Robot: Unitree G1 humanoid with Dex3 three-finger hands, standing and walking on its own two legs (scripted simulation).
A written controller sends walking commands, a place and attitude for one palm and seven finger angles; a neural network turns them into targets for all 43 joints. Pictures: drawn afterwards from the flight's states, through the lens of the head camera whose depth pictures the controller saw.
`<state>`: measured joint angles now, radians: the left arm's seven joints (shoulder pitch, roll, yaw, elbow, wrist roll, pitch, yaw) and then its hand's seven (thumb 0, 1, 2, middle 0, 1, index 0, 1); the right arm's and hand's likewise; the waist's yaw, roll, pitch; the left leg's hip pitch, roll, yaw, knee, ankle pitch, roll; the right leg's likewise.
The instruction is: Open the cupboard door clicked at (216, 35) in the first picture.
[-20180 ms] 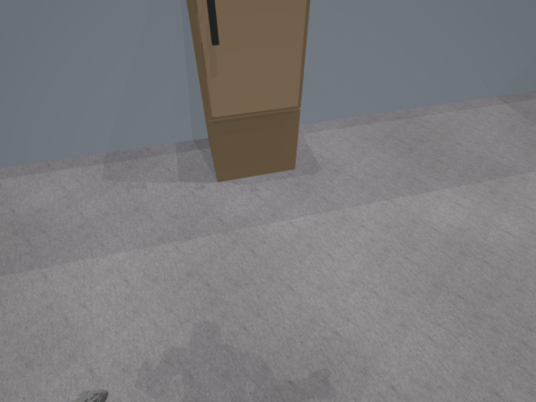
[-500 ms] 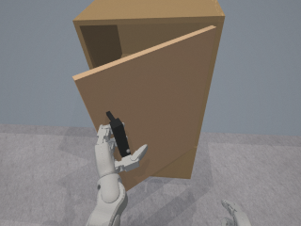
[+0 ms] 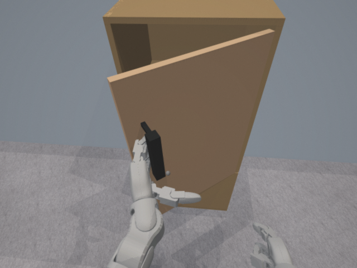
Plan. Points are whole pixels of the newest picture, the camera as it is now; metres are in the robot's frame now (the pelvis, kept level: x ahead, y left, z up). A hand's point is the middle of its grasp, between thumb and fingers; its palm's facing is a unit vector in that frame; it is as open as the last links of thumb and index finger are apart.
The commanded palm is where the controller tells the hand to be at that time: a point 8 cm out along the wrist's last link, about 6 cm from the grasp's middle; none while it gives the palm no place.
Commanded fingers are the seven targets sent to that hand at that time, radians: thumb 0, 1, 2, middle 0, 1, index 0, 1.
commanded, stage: slide the hand sideways off the handle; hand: left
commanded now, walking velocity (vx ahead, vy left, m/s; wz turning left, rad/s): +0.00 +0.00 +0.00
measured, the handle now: (152, 151) +0.36 +0.09 +0.09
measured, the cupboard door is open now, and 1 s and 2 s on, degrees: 36 39 39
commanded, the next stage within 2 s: draw the hand back to the body in 1.24 s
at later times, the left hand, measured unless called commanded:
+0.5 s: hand (161, 191) +0.25 +0.05 +0.09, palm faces -0.12 -0.99 +0.02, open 16.4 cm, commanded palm +0.23 +0.11 +0.09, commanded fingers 0.00 -0.50 0.30 -0.15 -0.30 -0.15 -0.30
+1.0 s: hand (133, 210) +0.22 +0.10 +0.08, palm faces -0.05 -1.00 -0.02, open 16.3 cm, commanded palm +0.19 +0.16 +0.09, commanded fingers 0.00 -0.50 0.30 -0.15 -0.30 -0.15 -0.30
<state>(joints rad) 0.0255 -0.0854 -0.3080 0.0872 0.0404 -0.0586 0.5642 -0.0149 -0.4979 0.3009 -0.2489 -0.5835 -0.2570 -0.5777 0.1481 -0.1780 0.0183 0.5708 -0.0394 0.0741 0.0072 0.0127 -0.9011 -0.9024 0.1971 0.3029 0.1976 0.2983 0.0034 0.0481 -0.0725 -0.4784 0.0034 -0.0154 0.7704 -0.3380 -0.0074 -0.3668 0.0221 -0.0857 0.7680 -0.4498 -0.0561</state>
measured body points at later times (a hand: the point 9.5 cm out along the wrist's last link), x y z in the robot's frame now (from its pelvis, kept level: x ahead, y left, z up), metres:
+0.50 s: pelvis -0.01 +0.02 +0.00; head -0.01 +0.01 +0.45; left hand +0.26 +0.11 +0.09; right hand +0.15 -0.20 -0.09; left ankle +0.04 +0.12 -0.71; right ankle -0.03 -0.08 -0.71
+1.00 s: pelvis +0.01 +0.01 -0.01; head +0.02 -0.01 +0.44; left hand +0.21 +0.16 +0.09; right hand +0.19 -0.21 -0.08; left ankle +0.04 +0.12 -0.71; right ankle -0.03 -0.08 -0.71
